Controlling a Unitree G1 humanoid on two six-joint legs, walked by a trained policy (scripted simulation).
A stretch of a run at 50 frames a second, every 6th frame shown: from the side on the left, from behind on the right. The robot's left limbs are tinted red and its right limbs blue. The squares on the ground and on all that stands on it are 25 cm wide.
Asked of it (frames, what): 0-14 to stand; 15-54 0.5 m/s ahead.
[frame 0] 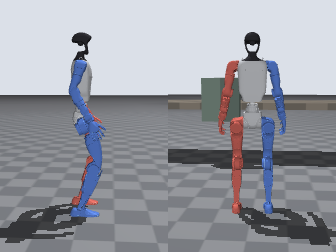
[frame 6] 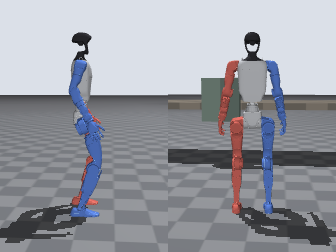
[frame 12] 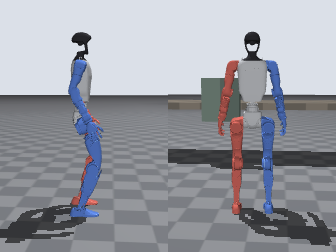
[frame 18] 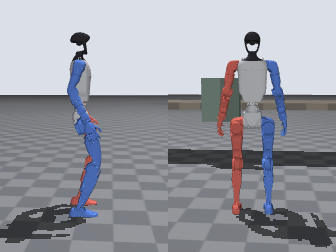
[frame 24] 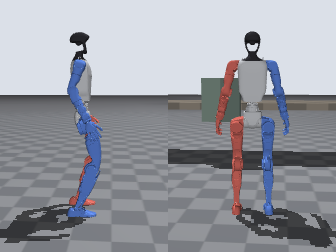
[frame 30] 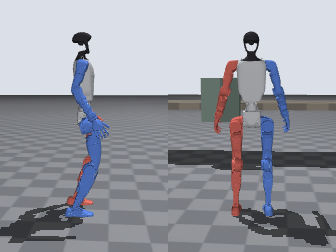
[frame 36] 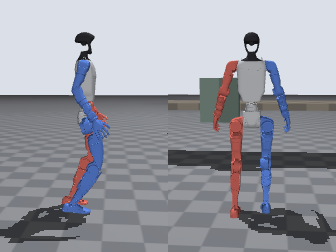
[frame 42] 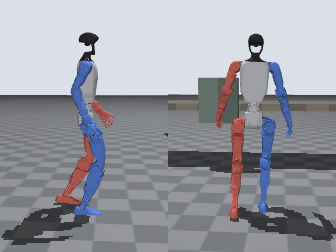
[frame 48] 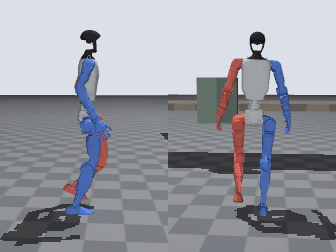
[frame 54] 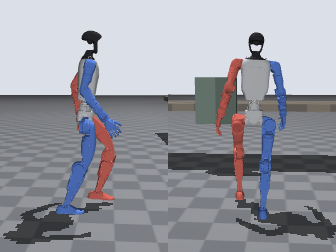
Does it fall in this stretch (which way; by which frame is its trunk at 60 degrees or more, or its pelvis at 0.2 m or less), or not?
no
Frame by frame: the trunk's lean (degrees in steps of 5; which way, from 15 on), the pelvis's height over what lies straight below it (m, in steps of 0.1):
0: 0, 0.8
6: 0, 0.8
12: 0, 0.8
18: 0, 0.8
24: 5, 0.8
30: 5, 0.8
36: 0, 0.8
42: 5, 0.8
48: 5, 0.8
54: 5, 0.8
